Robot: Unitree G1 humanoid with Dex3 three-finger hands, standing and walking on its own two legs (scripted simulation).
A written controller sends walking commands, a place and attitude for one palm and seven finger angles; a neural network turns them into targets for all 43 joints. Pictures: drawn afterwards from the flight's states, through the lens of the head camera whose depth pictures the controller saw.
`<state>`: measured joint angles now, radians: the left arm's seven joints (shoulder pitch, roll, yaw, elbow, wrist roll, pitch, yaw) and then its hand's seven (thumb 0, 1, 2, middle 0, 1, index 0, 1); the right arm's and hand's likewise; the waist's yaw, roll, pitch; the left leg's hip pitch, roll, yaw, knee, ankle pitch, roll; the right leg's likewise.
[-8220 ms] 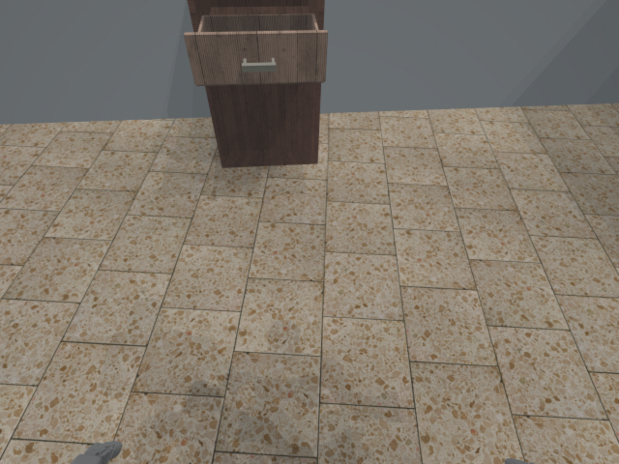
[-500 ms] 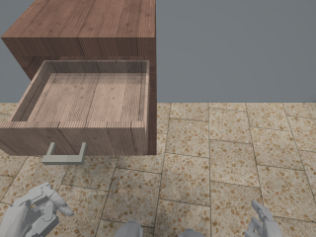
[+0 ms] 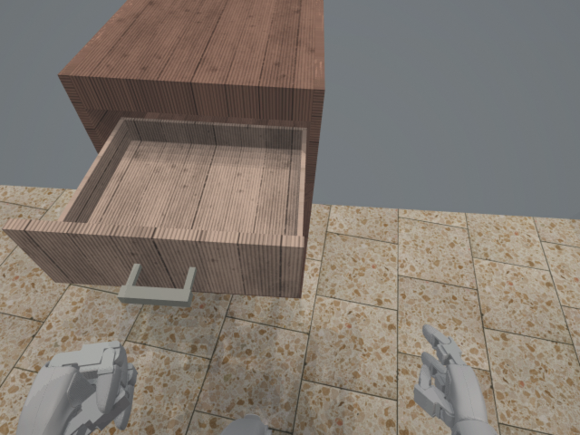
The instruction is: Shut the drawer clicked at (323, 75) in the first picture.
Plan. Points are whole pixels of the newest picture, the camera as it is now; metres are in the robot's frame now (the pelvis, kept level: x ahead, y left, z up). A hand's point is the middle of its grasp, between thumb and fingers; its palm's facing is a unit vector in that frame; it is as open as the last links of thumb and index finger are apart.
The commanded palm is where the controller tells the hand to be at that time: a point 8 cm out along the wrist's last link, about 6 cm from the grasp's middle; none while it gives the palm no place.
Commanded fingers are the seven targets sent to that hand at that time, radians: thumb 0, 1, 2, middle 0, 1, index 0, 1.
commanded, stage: raise the hand and make a fist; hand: left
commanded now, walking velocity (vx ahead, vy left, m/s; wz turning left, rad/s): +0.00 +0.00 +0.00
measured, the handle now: (160, 284) +0.33 +0.24 -0.03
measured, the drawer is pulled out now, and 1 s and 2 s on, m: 0.30 0.30 0.30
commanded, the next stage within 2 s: bring the fist close to the handle in 0.42 s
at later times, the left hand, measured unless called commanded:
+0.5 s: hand (129, 395) +0.15 +0.19 +0.07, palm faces +0.07 -0.99 -0.07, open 3.3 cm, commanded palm +0.11 +0.25 +0.08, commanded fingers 0.00 0.90 0.90 -1.40 -1.60 -1.40 -1.60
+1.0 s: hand (153, 374) +0.19 +0.19 +0.03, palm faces +0.07 -0.99 -0.08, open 3.3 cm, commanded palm +0.16 +0.24 +0.03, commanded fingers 0.00 0.90 0.90 -1.40 -1.60 -1.40 -1.60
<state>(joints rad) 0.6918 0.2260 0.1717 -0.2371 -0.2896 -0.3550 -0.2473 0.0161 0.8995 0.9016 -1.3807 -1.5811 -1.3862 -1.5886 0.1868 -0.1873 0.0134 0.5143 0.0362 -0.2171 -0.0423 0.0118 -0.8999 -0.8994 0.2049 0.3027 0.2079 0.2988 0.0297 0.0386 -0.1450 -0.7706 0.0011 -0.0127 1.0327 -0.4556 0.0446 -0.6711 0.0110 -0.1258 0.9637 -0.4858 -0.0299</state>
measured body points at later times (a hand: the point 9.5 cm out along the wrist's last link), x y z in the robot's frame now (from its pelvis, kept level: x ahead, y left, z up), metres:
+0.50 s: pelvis +0.00 +0.00 +0.00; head +0.04 +0.01 +0.44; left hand +0.14 +0.24 +0.08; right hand +0.19 -0.23 -0.07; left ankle +0.03 +0.09 -0.68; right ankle +0.00 -0.11 -0.68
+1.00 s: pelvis +0.00 -0.02 -0.02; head +0.06 -0.01 +0.42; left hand +0.18 +0.24 +0.03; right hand +0.18 -0.26 -0.10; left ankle +0.03 +0.09 -0.68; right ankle +0.00 -0.11 -0.68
